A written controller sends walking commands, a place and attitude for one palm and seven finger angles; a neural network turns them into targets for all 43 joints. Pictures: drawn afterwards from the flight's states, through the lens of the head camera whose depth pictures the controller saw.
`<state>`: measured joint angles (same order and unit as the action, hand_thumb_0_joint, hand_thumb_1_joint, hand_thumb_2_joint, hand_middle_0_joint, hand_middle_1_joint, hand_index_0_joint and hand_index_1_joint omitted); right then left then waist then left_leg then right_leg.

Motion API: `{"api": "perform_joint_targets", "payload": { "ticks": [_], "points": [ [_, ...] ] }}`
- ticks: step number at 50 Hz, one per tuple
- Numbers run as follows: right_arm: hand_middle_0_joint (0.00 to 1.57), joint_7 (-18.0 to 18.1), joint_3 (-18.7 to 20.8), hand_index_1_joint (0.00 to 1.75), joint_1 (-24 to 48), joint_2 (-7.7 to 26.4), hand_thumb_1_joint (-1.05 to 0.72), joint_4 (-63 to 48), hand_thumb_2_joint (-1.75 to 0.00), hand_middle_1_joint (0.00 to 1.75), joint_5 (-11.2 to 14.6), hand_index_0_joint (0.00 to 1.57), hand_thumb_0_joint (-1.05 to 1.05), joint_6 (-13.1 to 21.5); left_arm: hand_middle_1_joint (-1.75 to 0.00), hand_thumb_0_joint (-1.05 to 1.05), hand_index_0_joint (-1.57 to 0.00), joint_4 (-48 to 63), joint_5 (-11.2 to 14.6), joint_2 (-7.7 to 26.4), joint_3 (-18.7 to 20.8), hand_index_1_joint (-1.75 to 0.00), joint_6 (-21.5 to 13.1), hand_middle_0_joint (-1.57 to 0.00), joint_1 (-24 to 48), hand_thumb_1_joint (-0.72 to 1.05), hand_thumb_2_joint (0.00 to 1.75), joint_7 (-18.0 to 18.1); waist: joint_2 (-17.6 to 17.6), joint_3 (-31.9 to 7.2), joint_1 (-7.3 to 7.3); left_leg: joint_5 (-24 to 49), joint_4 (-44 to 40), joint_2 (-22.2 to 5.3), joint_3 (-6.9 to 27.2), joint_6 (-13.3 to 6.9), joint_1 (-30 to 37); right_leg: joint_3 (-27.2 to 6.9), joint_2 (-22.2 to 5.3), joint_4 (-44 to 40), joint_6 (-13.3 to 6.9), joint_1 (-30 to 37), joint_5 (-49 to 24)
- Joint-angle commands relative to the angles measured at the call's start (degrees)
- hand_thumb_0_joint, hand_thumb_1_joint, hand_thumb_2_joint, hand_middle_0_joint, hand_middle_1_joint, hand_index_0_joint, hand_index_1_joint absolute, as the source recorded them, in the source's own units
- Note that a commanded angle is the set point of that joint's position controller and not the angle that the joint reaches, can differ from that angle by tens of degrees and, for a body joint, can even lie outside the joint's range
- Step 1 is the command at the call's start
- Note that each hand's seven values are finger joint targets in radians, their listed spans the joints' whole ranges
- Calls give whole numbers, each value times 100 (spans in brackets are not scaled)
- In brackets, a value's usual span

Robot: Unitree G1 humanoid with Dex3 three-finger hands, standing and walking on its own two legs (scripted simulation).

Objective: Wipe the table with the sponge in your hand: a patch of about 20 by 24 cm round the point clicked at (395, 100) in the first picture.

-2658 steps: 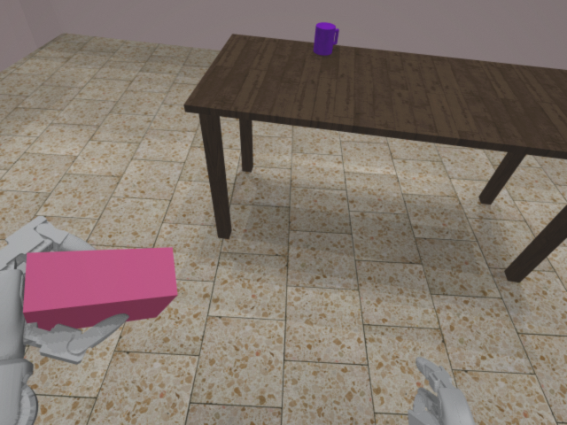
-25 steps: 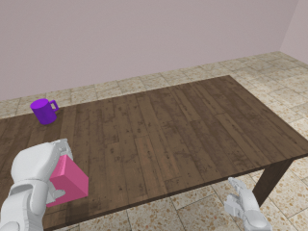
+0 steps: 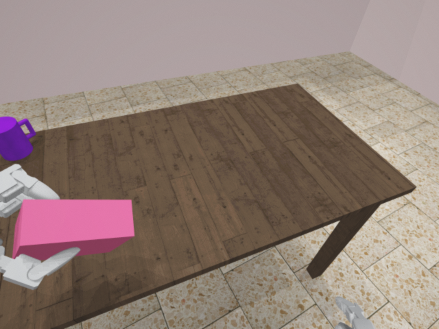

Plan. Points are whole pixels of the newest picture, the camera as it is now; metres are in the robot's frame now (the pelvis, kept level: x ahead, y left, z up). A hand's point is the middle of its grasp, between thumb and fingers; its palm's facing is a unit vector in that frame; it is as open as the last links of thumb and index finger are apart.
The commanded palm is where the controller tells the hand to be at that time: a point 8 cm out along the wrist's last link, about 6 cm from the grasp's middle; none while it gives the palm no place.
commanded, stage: step back with the hand held close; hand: left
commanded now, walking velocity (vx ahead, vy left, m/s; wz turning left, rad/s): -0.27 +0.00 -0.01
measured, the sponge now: (90, 229) +0.23 +0.21 +0.13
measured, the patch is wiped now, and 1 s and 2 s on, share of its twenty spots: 1.00 1.00 1.00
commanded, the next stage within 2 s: stop stepping back and stand still in 0.94 s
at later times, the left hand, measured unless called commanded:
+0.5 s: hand (5, 275) +0.14 +0.26 +0.17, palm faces +0.48 -0.79 -0.38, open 9.6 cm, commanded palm +0.10 +0.28 +0.19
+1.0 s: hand out of the picture +0.03 +0.24 +0.18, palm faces +0.37 -0.87 -0.34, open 9.6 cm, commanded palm -0.02 +0.28 +0.19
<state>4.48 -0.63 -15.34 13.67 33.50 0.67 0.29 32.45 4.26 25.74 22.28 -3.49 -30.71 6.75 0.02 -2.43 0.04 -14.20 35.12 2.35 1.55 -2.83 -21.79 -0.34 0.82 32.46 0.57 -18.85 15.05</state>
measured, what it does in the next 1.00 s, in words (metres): walks backwards: left foot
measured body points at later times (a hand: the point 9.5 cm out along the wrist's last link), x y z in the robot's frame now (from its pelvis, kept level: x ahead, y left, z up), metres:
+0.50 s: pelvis -0.05 -0.01 -0.01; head -0.06 +0.01 +0.44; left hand +0.11 +0.30 +0.19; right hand +0.14 -0.24 -0.07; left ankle +0.04 +0.09 -0.73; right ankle -0.03 -0.14 -0.73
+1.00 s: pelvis -0.19 +0.00 +0.00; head -0.18 +0.04 +0.45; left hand +0.00 +0.28 +0.20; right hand -0.01 -0.21 -0.07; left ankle -0.09 +0.12 -0.73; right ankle -0.16 -0.14 -0.71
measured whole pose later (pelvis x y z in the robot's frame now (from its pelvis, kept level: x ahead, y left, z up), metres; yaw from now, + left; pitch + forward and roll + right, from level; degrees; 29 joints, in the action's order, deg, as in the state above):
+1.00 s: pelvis -0.19 +0.00 +0.00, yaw -1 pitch -1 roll -2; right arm 1.7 -2.0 -11.8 9.1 33.7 0.1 5.6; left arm 36.3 2.3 21.6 19.1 -4.5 -27.0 7.9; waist 1.7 0.3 -0.7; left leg -8.6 33.1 -3.6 -1.6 -0.6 -24.1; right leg -1.4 2.0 40.4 1.5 -21.3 20.4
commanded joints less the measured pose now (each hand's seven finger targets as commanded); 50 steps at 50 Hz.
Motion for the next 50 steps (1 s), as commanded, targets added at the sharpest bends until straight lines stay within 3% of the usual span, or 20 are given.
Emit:
{"api": "perform_joint_targets", "payload": {
  "ticks": [1,5,8,10,13,17,22,24,27,30,32,34,36,37,38,40,43,45,47,50],
  "points": [
    [20,93,232,30,943,849,-90,-1085,-90,30,20,20,0,513,-160,0,-120,905,-29,463,179,-160,-359,-120,738,10,130,91,-293,-533,-94,109,-1106,-1185,1413,-171,-142,-237,-198,-356,-114,358,-228],
    [20,107,217,30,994,819,-90,-1091,-90,30,13,20,0,545,-160,0,-120,1055,-131,565,161,-160,-457,-120,1049,10,130,150,195,-349,-23,-1656,-631,-772,1024,-99,-696,-712,-716,-638,-351,142,-151],
    [20,93,217,30,925,745,-90,-1010,-90,30,-44,20,0,530,-160,0,-120,1404,-141,704,266,-160,-584,-120,1024,10,130,227,38,-280,68,-1631,-21,-611,900,0,-503,-1019,-1103,-920,-628,-458,309],
    [20,73,213,30,917,727,-90,-1043,-90,30,-69,20,0,536,-160,0,-120,1539,-148,830,448,-160,-655,-120,800,10,130,273,-80,-461,53,-1238,51,-603,892,7,-464,-999,-1100,-746,-631,-439,-214],
    [20,73,264,30,885,744,-90,-1107,-90,30,-61,20,0,503,-160,0,-120,1740,-122,850,649,-160,-738,-120,432,10,130,284,-777,-813,20,-985,-607,-840,1157,-56,-458,-403,-621,-13,-383,-63,-444],
    [20,60,347,30,872,865,-90,-1157,-90,30,-112,20,0,630,-160,0,-120,1489,-254,702,748,-160,-781,-120,507,10,130,208,-1430,-521,20,-2620,-1877,-1409,1959,-413,-1636,-44,219,1125,9,729,355],
    [20,38,316,30,757,796,-90,-969,-90,30,-103,20,0,774,-160,0,-120,1202,-283,456,371,-160,-778,-120,1059,10,130,115,-777,-403,0,-1036,-1150,-1379,1583,-368,-840,-286,151,246,-37,402,107],
    [20,29,266,30,810,720,-90,-886,-90,30,-60,20,0,777,-160,0,-120,1007,-256,308,128,-160,-792,-120,1216,10,130,92,-170,-369,-13,-415,-343,-1078,1254,-181,-445,-589,-217,-693,-241,135,-1046],
    [20,50,392,30,849,621,-90,-880,-90,30,52,20,0,650,-160,0,-120,1455,-168,597,31,-160,-822,-120,1556,10,130,161,1100,-920,72,-456,1755,-305,280,359,158,-1864,-1775,-1145,-1036,-263,-2668],
    [20,13,257,30,1081,457,-90,-1080,-90,30,5,20,0,535,-160,0,-120,1652,-145,739,201,-160,-814,-120,1235,10,130,197,706,-564,47,-1240,2551,-428,370,355,-206,-1691,-2111,-1142,-1162,-646,-2607],
    [20,7,151,30,1155,449,-90,-1049,-90,30,-47,20,0,403,-160,0,-120,1741,-158,1137,660,-160,-824,-120,989,10,130,222,123,-419,67,-908,1311,-546,269,342,-273,-1143,-1797,-593,-898,-403,-3104],
    [20,21,210,30,1057,504,-90,-1086,-90,30,-13,20,0,334,-160,0,-120,1697,-125,944,675,-160,-858,-120,500,10,130,223,-473,-678,107,488,-502,-585,230,274,6,-641,-1173,359,-486,-101,-2840],
    [20,-29,392,30,956,620,-90,-1126,-90,30,-84,20,0,414,-160,0,-120,1807,-114,844,811,-160,-895,-120,312,10,130,254,-1761,-1061,23,3228,-1051,-2060,1776,-406,871,-214,-39,1742,-2,-1019,456],
    [20,-70,461,30,808,576,-90,-1016,-90,30,-63,20,0,454,-160,0,-120,1556,-91,814,851,-160,-870,-120,160,10,130,252,-1443,-1119,72,4004,-1046,-2359,1835,-561,1423,-395,130,2480,-1,-1591,1523],
    [20,-104,429,30,653,493,-90,-968,-90,30,-132,20,0,511,-160,0,-120,1498,-141,761,849,-160,-856,-120,19,10,130,240,-1081,-1516,8,4907,-573,-2199,1562,-624,2091,-408,99,2484,39,-1974,1671],
    [20,-185,444,30,583,594,-90,-839,-90,30,-123,20,0,635,-160,0,-120,2092,-47,671,747,-160,-814,-120,313,10,130,202,-1127,-1545,40,5301,-547,-2035,1218,-493,2250,-444,122,2302,95,-1791,1410],
    [20,-232,390,30,682,607,-90,-815,-90,30,-23,20,0,771,-160,0,-120,2168,-130,337,245,-160,-624,-120,673,10,130,208,-1144,-1120,0,4370,-822,-1934,830,-277,1753,-288,-4,1603,107,-1225,774],
    [20,-213,326,30,833,604,-90,-832,-90,30,-20,20,0,809,-160,0,-120,1933,-152,236,68,-160,-511,-120,769,10,130,216,-1226,-780,-26,2762,-1171,-1915,815,-225,945,-199,15,1209,87,-616,554],
    [20,-149,322,30,873,682,-90,-851,-90,30,-52,20,0,836,-160,0,-120,1719,-190,521,284,-160,-474,-120,818,10,130,246,-1228,-668,-13,1443,-1408,-1849,944,-244,542,-77,111,843,86,-255,547],
    [20,-117,288,30,912,679,-90,-825,-90,30,-44,20,0,860,-160,0,-120,1249,-189,366,278,-160,-482,-120,812,10,130,239,-1184,-523,-30,-492,-1415,-1779,1009,-228,-286,-11,172,233,79,418,182]
  ]
}}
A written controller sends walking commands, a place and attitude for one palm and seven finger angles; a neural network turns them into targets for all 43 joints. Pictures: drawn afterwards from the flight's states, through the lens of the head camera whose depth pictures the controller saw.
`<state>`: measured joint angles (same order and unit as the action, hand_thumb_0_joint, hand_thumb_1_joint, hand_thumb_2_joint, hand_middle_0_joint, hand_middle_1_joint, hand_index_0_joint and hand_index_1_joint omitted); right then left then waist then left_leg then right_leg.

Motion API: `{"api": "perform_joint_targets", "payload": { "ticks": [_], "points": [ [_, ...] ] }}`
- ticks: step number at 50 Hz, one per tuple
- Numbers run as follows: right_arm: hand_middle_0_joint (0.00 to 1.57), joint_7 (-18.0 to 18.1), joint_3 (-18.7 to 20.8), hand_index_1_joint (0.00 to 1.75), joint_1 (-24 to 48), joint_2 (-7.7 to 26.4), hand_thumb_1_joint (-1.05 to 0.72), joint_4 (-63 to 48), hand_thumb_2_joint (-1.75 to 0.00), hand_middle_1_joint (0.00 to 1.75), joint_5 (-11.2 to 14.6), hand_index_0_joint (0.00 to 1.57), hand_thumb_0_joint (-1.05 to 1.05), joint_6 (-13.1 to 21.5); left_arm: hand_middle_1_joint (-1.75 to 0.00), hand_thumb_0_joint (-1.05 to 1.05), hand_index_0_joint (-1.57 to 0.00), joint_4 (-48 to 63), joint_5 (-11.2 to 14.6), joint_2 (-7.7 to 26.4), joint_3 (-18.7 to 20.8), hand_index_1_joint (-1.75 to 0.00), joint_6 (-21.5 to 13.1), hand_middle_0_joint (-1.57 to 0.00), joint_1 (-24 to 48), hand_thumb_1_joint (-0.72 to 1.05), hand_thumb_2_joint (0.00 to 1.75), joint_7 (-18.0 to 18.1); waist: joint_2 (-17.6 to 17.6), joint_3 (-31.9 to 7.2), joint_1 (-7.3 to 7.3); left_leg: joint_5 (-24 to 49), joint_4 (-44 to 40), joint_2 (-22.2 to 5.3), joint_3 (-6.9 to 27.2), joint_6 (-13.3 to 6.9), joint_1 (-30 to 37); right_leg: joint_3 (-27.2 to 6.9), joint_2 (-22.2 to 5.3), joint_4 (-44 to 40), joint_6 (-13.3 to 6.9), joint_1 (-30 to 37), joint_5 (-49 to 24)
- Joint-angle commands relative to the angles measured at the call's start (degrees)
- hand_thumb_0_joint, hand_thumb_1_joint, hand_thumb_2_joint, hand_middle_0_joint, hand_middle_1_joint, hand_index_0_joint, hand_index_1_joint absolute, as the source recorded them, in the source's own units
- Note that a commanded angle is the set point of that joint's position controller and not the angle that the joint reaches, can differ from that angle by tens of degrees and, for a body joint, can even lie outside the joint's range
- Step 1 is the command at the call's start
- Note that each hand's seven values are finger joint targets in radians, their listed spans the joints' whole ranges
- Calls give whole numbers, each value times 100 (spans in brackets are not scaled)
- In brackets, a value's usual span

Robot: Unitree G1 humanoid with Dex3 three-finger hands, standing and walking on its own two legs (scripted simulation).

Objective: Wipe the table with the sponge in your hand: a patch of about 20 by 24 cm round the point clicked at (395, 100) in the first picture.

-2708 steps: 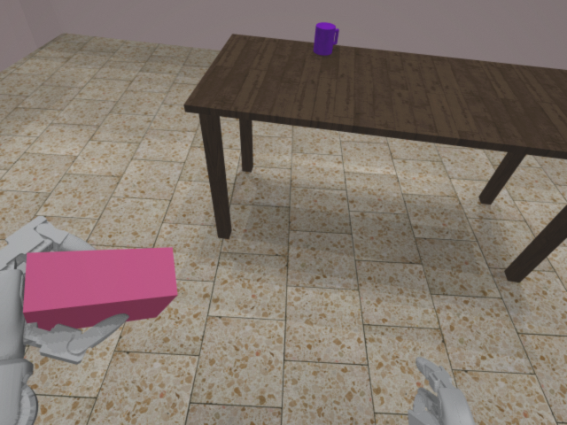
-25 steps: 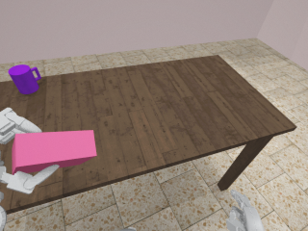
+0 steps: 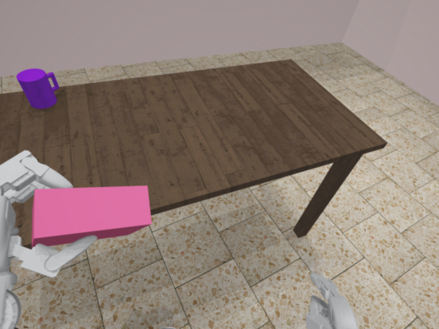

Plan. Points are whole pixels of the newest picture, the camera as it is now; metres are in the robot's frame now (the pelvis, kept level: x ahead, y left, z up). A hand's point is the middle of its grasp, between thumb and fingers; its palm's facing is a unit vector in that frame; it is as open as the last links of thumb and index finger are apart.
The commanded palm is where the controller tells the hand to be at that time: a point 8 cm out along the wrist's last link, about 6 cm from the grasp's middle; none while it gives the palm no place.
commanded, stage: stop stepping back and stand still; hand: left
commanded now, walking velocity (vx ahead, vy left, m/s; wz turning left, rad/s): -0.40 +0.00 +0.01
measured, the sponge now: (107, 215) +0.23 +0.19 +0.14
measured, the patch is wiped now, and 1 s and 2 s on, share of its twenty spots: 1.00 1.00 1.00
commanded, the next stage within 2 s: stand and wait in 1.34 s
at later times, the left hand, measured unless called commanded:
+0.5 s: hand out of the picture +0.01 +0.24 +0.17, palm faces +0.44 -0.85 -0.30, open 9.6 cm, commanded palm -0.02 +0.27 +0.19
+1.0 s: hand out of the picture -0.08 +0.24 +0.18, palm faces +0.47 -0.83 -0.30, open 9.6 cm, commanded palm -0.12 +0.26 +0.19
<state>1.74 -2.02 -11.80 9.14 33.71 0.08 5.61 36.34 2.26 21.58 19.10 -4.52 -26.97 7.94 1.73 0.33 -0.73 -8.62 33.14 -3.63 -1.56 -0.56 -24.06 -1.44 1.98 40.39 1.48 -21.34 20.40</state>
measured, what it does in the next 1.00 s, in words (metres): walks backwards: right foot, then left foot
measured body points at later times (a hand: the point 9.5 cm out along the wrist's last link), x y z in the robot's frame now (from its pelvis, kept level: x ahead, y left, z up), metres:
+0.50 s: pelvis -0.18 -0.01 -0.02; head -0.25 +0.02 +0.42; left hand -0.02 +0.28 +0.19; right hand -0.05 -0.26 -0.07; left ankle -0.26 +0.11 -0.73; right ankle -0.15 -0.10 -0.64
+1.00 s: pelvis -0.28 -0.02 -0.01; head -0.33 +0.00 +0.44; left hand -0.11 +0.28 +0.20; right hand -0.10 -0.26 -0.05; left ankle -0.26 +0.09 -0.73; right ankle -0.23 -0.13 -0.66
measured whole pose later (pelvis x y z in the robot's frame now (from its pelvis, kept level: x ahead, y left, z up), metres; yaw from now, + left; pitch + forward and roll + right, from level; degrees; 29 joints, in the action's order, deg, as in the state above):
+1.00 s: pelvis -0.28 -0.02 -0.01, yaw +1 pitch -3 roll +0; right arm 4.2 0.1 -13.2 12.4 36.4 1.6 8.8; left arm 28.6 1.7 21.7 19.9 -6.1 -24.4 8.4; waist 3.1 -5.0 -0.1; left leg -20.0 40.2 -1.1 -3.1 -1.9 -17.8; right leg 1.6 0.4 66.5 -0.9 -33.2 25.5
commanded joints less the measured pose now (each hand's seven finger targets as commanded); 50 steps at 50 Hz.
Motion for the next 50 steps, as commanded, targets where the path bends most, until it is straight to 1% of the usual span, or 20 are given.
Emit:
{"api": "perform_joint_targets", "payload": {
  "ticks": [1,3,4,5,6,11,16,20,21,22,24,27,31,32,33,35,39,43,45,50],
  "points": [
    [20,162,422,30,559,1137,-90,-840,-90,30,2,20,0,320,-160,0,-120,733,1,807,655,-160,-423,-120,411,10,130,101,-1196,-764,18,-1680,-999,-1115,1331,-425,-422,124,54,-848,-27,1003,-692],
    [20,139,428,30,498,1060,-90,-892,-90,30,50,20,0,316,-160,0,-120,610,-35,867,742,-160,-560,-120,355,10,130,44,-798,-880,0,-2454,73,-590,818,-217,-518,157,-222,-1734,-211,1177,-1256],
    [20,144,443,30,481,1012,-90,-935,-90,30,71,20,0,325,-160,0,-120,593,-31,1063,843,-160,-635,-120,371,10,130,52,108,-824,-31,-2430,1650,-48,212,24,-449,-294,-828,-2249,-599,742,-1501],
    [20,154,575,30,292,982,-90,-946,-90,30,202,20,0,291,-160,0,-120,555,16,1045,630,-160,-621,-120,425,10,130,46,1651,-1116,33,-2334,3973,649,71,300,-457,-2105,-2166,-2668,-1364,36,-1373],
    [20,172,584,30,452,1090,-90,-972,-90,30,219,20,0,296,-160,0,-120,778,68,1008,566,-160,-585,-120,671,10,130,29,1567,-841,105,-1979,4849,436,742,264,-377,-2053,-2297,-2634,-1432,-737,-1485],
    [20,165,247,30,727,891,-90,-728,-90,30,128,20,0,49,-160,0,-120,197,104,1222,680,-160,-454,-120,1017,10,130,-106,394,-399,425,-839,4799,193,201,110,42,-426,-1515,-2241,-689,-2548,645],
    [20,197,412,30,219,1096,-90,-778,-90,30,212,20,0,350,-160,0,-120,804,128,1247,816,-160,-554,-120,1119,10,130,-75,292,-1234,196,-2027,373,234,-50,-352,867,-492,-1375,-1288,-528,-1316,814],
    [20,283,634,30,261,1090,-90,-983,-90,30,137,20,0,627,-160,0,-120,1730,-124,1478,1021,-160,-800,-120,1288,10,130,-68,-2538,-1467,96,1764,-1501,-729,233,-570,1321,823,223,3617,-76,-1662,806],
    [20,220,513,30,286,962,-90,-907,-90,30,135,20,0,638,-160,0,-120,1639,-55,1573,954,-160,-868,-120,1637,10,130,-34,-3249,-742,412,914,-1477,-1281,1795,-942,418,62,-271,4187,-59,-2173,892],
    [20,78,389,30,305,840,-90,-581,-90,30,88,20,0,705,-160,0,-120,1589,-117,1430,740,-160,-903,-120,2136,10,130,-120,-2663,55,381,-306,-2018,-1634,2406,-1073,-396,-519,-401,5084,-58,-2690,485],
    [20,5,375,30,162,942,-90,-204,-90,30,237,20,0,765,-160,0,-120,208,-24,691,183,-160,-865,-120,1925,10,130,-143,-584,919,160,-435,-1753,-1518,1566,-1064,-215,-406,-570,3966,-222,-2877,263],
    [20,200,383,30,14,1077,-90,-340,-90,30,173,20,0,607,-160,0,-120,-336,107,837,319,-160,-578,-120,1664,10,130,-157,-1002,201,224,579,-682,-1080,808,-768,642,289,-395,921,-209,-1197,30],
    [20,217,307,30,278,1108,-90,-718,-90,30,151,20,0,315,-160,0,-120,-375,179,868,550,-160,-413,-120,857,10,130,-215,-159,-681,137,-1344,1021,-304,470,-558,4,926,-94,-1402,-196,1305,-1141],
    [20,175,331,30,270,1051,-90,-793,-90,30,189,20,0,247,-160,0,-120,-461,140,885,604,-160,-390,-120,425,10,130,-228,495,-910,154,-1817,2092,134,84,-436,-624,297,-663,-1510,-501,1916,-1365],
    [20,167,405,30,457,971,-90,-928,-90,30,238,20,0,189,-160,0,-120,-9,193,1117,763,-160,-465,-120,563,10,130,-200,1411,-1215,123,-2393,3211,451,-102,-261,-1364,-1552,-1646,-1960,-978,2099,-279],
    [20,57,562,30,367,1114,-90,-780,-90,30,253,20,0,142,-160,0,-120,549,215,1230,959,-160,-660,-120,662,10,130,-223,1906,-1504,65,-1785,4601,303,685,-91,-1237,-2269,-2032,-2142,-1334,1350,-937],
    [20,61,261,30,651,735,-90,-660,-90,30,160,20,0,112,-160,0,-120,1287,194,1284,990,-160,-711,-120,548,10,130,-188,256,-564,282,-1415,2719,-214,352,-305,424,-1159,-1774,-2308,-1168,-1679,1355],
    [20,383,260,30,460,957,-90,-628,-90,30,74,20,0,418,-160,0,-120,1221,131,1137,679,-160,-648,-120,871,10,130,70,-1083,-577,263,-1825,-472,128,-22,-402,1540,-235,-857,-761,-798,-1615,1873],
    [20,376,314,30,513,1131,-90,-700,-90,30,94,20,0,544,-160,0,-120,1139,57,952,573,-160,-662,-120,1292,10,130,188,-3084,-349,230,-3724,-2231,-1534,2648,-1212,942,512,63,2508,-235,-2168,1344],
    [20,159,344,30,279,945,-90,-446,-90,30,219,20,0,591,-160,0,-120,114,19,627,227,-160,-457,-120,1298,10,130,122,-773,45,220,-2177,-1746,-1330,1948,-1092,806,28,-549,2532,-169,-2079,160]
  ]
}}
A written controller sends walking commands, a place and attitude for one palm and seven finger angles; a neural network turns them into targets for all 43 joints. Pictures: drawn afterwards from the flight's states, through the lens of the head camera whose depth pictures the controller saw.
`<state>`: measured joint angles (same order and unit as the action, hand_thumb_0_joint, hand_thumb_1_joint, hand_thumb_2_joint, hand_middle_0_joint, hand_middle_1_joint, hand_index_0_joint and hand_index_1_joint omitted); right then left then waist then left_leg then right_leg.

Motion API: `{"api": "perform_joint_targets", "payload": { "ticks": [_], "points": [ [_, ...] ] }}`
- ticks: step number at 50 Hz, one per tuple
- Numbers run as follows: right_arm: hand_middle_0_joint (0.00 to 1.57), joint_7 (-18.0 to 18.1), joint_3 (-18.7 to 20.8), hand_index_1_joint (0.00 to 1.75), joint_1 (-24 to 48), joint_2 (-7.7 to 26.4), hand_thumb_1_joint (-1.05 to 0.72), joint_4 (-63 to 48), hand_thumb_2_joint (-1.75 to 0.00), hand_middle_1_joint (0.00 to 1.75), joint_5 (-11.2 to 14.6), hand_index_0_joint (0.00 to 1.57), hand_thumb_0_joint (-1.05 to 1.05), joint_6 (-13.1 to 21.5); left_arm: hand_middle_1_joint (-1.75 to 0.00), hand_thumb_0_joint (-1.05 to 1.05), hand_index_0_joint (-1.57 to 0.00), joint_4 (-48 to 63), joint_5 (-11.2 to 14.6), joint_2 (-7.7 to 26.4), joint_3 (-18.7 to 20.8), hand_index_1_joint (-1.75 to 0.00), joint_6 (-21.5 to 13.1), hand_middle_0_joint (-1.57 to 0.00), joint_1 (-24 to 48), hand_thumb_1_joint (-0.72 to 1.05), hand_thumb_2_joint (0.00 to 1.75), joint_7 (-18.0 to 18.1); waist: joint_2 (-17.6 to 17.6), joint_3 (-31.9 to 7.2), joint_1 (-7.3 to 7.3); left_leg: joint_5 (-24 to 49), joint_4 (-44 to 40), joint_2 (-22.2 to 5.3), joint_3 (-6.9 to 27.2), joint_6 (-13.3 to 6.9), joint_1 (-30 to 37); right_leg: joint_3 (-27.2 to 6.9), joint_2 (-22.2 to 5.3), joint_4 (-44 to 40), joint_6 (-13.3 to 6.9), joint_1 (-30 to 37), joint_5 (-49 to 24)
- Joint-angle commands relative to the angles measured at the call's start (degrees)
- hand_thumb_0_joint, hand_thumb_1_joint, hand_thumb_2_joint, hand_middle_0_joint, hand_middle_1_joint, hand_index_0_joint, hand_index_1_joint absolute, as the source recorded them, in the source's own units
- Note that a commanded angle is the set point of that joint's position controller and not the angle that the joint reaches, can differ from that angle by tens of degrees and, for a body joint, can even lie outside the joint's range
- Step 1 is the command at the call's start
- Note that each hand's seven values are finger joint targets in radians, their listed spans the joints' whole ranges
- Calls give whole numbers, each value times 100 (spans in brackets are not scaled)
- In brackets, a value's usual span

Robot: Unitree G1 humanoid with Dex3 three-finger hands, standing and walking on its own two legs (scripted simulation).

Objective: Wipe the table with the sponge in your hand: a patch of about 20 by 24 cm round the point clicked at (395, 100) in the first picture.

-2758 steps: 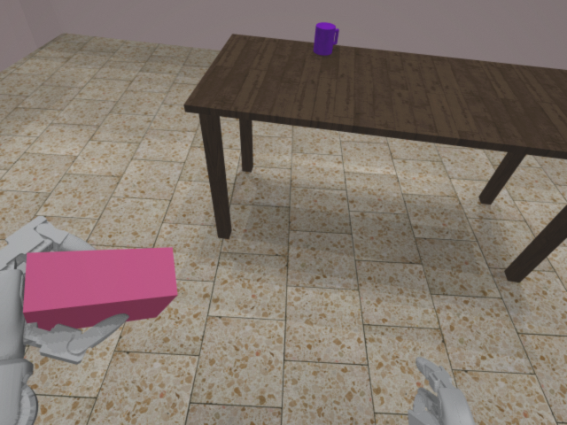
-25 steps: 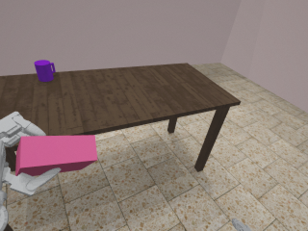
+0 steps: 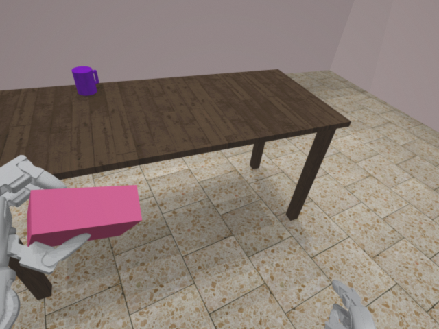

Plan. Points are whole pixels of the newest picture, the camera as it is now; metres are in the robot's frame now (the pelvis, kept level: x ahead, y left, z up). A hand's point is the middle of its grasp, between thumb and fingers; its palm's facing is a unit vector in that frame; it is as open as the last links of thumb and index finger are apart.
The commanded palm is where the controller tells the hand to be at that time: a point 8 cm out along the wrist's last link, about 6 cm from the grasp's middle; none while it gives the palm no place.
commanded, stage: stop stepping back and stand still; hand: left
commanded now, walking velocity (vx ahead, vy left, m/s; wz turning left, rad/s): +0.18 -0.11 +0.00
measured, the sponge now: (99, 215) +0.23 +0.21 +0.15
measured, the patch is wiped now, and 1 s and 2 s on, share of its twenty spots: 1.00 1.00 1.00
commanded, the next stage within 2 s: stand and wait in 0.34 s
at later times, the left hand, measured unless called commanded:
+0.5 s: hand (66, 210) +0.21 +0.23 +0.19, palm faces +0.45 -0.83 -0.34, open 9.6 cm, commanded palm +0.16 +0.27 +0.20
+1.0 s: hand (55, 203) +0.23 +0.26 +0.18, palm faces +0.44 -0.85 -0.29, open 9.7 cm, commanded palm +0.18 +0.29 +0.20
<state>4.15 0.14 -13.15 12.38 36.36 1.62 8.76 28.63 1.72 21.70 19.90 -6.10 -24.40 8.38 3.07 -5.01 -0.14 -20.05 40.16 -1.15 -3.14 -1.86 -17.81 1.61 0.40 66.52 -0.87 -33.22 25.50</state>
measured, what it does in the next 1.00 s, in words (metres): steps on the spot: right foot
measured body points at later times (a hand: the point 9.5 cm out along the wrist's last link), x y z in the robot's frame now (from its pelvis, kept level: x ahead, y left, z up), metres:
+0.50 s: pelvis +0.00 -0.02 +0.01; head -0.02 -0.01 +0.45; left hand +0.18 +0.27 +0.21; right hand +0.16 -0.27 -0.06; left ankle +0.02 +0.11 -0.72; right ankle +0.05 -0.13 -0.72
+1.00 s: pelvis +0.02 +0.01 +0.02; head +0.00 +0.02 +0.47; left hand +0.20 +0.30 +0.19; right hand +0.23 -0.20 -0.03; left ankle +0.02 +0.11 -0.72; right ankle +0.05 -0.13 -0.72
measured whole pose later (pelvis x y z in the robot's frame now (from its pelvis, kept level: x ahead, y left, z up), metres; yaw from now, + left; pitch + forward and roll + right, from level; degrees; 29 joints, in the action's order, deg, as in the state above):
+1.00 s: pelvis +0.02 +0.01 +0.02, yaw +1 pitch -2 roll -1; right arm 3.9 -1.9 -9.2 10.8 34.3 0.4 4.8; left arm 25.2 2.8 18.9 16.6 -5.6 -24.9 9.1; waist 0.5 -2.4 -1.1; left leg -15.6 29.2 -0.1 -1.1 -1.3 -11.9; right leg 1.2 -1.1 25.6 1.5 -12.3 11.6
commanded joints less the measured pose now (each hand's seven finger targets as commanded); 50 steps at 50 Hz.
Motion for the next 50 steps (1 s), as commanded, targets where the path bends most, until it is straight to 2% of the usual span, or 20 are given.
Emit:
{"api": "perform_joint_targets", "payload": {
  "ticks": [1,7,8,9,10,11,12,14,16,18,19,20,21,25,27,28,31,35,42,50],
  "points": [
    [20,-67,115,30,499,628,-90,-754,-90,30,64,20,0,250,-160,0,-120,677,110,564,139,-160,-252,-120,927,10,130,54,-941,713,138,-1439,-2519,-1520,1873,-849,-276,-150,-416,-644,54,-348,-396],
    [20,32,64,30,803,751,-90,-1090,-90,30,-90,20,0,-6,-160,0,-120,569,154,585,159,-160,-79,-120,420,10,130,57,-1219,326,-15,-2102,-1857,-859,941,-336,-1434,702,229,-3428,-11,2576,-284],
    [20,19,67,30,831,725,-90,-1095,-90,30,-104,20,0,-49,-160,0,-120,636,141,646,177,-160,-90,-120,351,10,130,48,-519,151,-112,-1894,-816,-565,651,-249,-1721,343,19,-3962,-133,3059,-407],
    [20,-8,105,30,780,642,-90,-1081,-90,30,-106,20,0,-119,-160,0,-120,759,105,842,296,-160,-109,-120,347,10,130,26,761,44,-115,-1308,1030,-76,127,-101,-2061,-1036,-868,-4718,-520,3105,-56],
    [20,-23,147,30,874,616,-90,-1089,-90,30,-67,20,0,-139,-160,0,-120,1123,129,1055,360,-160,-157,-120,715,10,130,-12,1611,7,-57,-930,2488,191,281,-8,-2193,-3009,-2004,-5633,-901,2599,176],
    [20,-18,123,30,875,600,-90,-1005,-90,30,-101,20,0,-89,-160,0,-120,1465,191,1199,510,-160,-326,-120,1168,10,130,-35,899,87,58,-386,2992,75,517,94,-2146,-2768,-2099,-5590,-960,2449,-921],
    [20,-68,77,30,933,452,-90,-916,-90,30,-82,20,0,-50,-160,0,-120,1688,114,1321,674,-160,-434,-120,1313,10,130,-6,588,-369,109,-332,2890,-87,682,89,-1827,-2630,-2128,-5510,-1029,2365,-334],
    [20,-29,187,30,745,586,-90,-883,-90,30,-72,20,0,-96,-160,0,-120,1838,175,1339,729,-160,-425,-120,1045,10,130,30,308,11,117,-348,2084,-392,805,29,-978,-2276,-2067,-5478,-1072,1130,728],
    [20,44,83,30,845,425,-90,-910,-90,30,-125,20,0,-164,-160,0,-120,1905,163,1183,666,-160,-407,-120,737,10,130,89,172,-6,144,-186,643,-430,522,-61,252,-1312,-1695,-5161,-843,440,753],
    [20,167,53,30,819,514,-90,-944,-90,30,-155,20,0,-130,-160,0,-120,1733,158,1033,535,-160,-415,-120,616,10,130,177,-620,38,176,-14,-760,-165,193,-35,849,-662,-1123,-4467,-547,403,917],
    [20,203,87,30,783,639,-90,-981,-90,30,-184,20,0,-96,-160,0,-120,1574,183,903,478,-160,-436,-120,519,10,130,215,-1300,96,153,-609,-1461,-314,713,-135,671,-457,-742,-3875,-378,565,884],
    [20,204,132,30,767,779,-90,-1030,-90,30,-175,20,0,-40,-160,0,-120,1588,189,759,415,-160,-457,-120,526,10,130,262,-2214,112,97,-1340,-2268,-998,1950,-447,553,-163,-242,-3053,-112,533,415],
    [20,177,105,30,733,728,-90,-1060,-90,30,-106,20,0,-12,-160,0,-120,1447,136,717,388,-160,-422,-120,548,10,130,300,-2318,191,77,-1535,-2742,-1400,2601,-656,208,57,67,-2393,89,672,114],
    [20,109,121,30,779,650,-90,-1024,-90,30,-42,20,0,32,-160,0,-120,846,147,738,450,-160,-304,-120,222,10,130,207,-746,-38,-8,573,-1455,-735,1202,-265,-229,-106,-160,-4082,138,2143,-1274],
    [20,35,154,30,816,633,-90,-1012,-90,30,-67,20,0,19,-160,0,-120,734,128,720,329,-160,-310,-120,183,10,130,130,390,-63,109,598,-478,-140,599,1,-480,-1198,-923,-4615,-214,2279,-1796],
    [20,1,169,30,822,614,-90,-973,-90,30,-80,20,0,0,-160,0,-120,863,152,717,286,-160,-335,-120,293,10,130,112,650,19,150,236,-298,-67,533,64,-333,-1513,-1199,-4951,-334,1881,-998],
    [20,18,176,30,825,626,-90,-952,-90,30,-112,20,0,-13,-160,0,-120,1240,150,882,410,-160,-393,-120,394,10,130,152,288,107,121,490,-617,-144,526,40,86,-1450,-1294,-5066,-478,1618,-745],
    [20,77,138,30,922,657,-90,-1045,-90,30,-154,20,0,-6,-160,0,-120,1498,130,935,547,-160,-496,-120,250,10,130,216,-964,-209,-5,1508,-1572,-465,944,-81,436,-498,-457,-4165,-54,2073,-1879],
    [20,88,152,30,932,680,-90,-1103,-90,30,-102,20,0,-18,-160,0,-120,1092,156,585,210,-160,-410,-120,388,10,130,181,-845,-408,11,2258,-1624,-526,872,2,708,-291,-317,-4080,67,2399,-2589],
    [20,59,97,30,1016,656,-90,-1135,-90,30,-142,20,0,-155,-160,0,-120,1078,128,630,179,-160,-370,-120,582,10,130,162,-695,-232,-10,1489,-1864,-451,816,41,344,-318,-295,-4308,60,2525,-2332]
  ]
}}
